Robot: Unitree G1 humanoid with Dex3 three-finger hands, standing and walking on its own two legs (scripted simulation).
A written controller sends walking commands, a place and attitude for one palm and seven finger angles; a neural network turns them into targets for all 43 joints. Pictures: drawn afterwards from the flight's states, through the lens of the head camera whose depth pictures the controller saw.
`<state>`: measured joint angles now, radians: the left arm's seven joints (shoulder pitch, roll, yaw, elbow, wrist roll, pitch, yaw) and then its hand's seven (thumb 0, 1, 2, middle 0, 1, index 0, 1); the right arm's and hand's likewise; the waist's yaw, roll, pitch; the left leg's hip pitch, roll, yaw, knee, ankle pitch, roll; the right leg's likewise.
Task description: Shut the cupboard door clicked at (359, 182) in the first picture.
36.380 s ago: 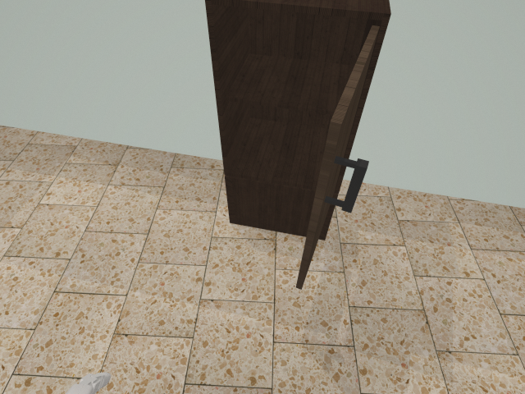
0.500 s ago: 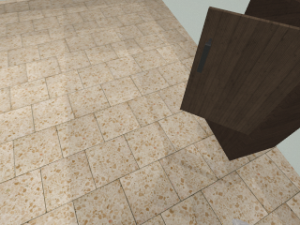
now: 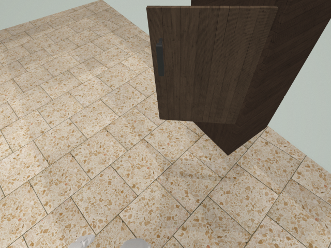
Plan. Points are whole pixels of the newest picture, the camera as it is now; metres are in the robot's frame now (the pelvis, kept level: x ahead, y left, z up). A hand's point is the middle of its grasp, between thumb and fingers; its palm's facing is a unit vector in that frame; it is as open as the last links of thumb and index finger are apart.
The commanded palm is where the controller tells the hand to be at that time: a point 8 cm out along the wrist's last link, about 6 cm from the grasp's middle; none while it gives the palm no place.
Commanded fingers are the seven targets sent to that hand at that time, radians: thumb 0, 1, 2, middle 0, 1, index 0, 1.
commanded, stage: turn to face it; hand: left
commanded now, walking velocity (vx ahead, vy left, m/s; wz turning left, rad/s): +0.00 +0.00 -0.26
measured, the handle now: (161, 57) +0.76 +0.05 +0.01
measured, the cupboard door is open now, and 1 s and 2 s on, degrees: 48 48 48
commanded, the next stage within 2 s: take the last steps up to it in 0.04 s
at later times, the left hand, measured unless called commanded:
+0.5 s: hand out of the picture +0.13 +0.20 -0.16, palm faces -0.13 -0.98 -0.16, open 7.4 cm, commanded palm none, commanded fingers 0.00 0.90 0.90 -0.20 -0.30 -0.20 -0.30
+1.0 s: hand (146, 224) +0.21 +0.08 -0.16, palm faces -0.11 -0.98 -0.16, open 7.3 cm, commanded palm none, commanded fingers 0.00 0.90 0.90 -0.20 -0.30 -0.20 -0.30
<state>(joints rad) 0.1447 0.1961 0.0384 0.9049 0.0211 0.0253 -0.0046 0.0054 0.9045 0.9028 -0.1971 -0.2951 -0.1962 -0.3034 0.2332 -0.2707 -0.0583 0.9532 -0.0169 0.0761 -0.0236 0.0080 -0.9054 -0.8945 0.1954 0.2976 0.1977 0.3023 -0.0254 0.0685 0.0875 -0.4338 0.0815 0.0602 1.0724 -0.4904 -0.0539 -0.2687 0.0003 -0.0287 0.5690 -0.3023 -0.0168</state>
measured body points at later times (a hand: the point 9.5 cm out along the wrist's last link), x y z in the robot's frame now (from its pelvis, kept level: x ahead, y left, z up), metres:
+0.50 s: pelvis +0.05 +0.01 +0.02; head +0.06 +0.03 +0.47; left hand +0.14 +0.25 -0.14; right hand -0.02 -0.22 -0.12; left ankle +0.03 +0.13 -0.73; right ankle +0.05 -0.14 -0.66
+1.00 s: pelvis +0.18 -0.09 +0.01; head +0.21 -0.09 +0.46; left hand +0.21 +0.13 -0.15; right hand +0.20 -0.33 -0.14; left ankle +0.26 +0.01 -0.70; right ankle +0.13 -0.16 -0.73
